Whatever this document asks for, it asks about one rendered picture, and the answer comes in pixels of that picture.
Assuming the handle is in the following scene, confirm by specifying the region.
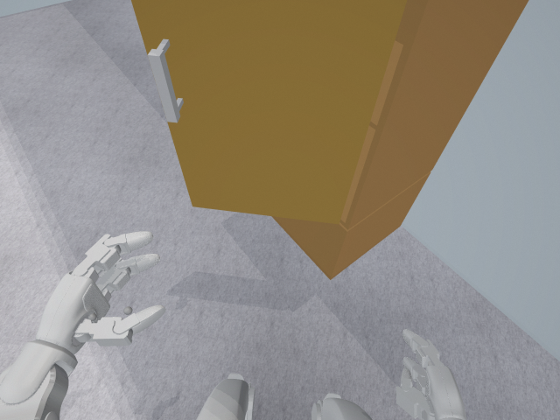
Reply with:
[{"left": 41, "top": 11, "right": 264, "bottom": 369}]
[{"left": 148, "top": 39, "right": 184, "bottom": 123}]

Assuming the left robot thigh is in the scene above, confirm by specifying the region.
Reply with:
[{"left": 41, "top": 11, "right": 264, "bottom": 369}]
[{"left": 196, "top": 379, "right": 256, "bottom": 420}]

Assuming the robot right hand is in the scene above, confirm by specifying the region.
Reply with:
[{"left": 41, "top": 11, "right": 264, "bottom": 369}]
[{"left": 396, "top": 329, "right": 466, "bottom": 420}]

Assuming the left robot forearm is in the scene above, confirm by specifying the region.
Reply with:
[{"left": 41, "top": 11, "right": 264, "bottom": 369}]
[{"left": 0, "top": 340, "right": 78, "bottom": 420}]

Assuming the robot left hand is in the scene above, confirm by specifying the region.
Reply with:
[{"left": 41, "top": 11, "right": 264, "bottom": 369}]
[{"left": 36, "top": 231, "right": 165, "bottom": 354}]

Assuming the cupboard door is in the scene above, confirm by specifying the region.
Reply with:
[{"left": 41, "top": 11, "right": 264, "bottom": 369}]
[{"left": 131, "top": 0, "right": 407, "bottom": 224}]

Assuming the robot right shin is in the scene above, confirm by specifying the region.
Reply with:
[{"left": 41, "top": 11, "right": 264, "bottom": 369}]
[{"left": 323, "top": 393, "right": 341, "bottom": 401}]

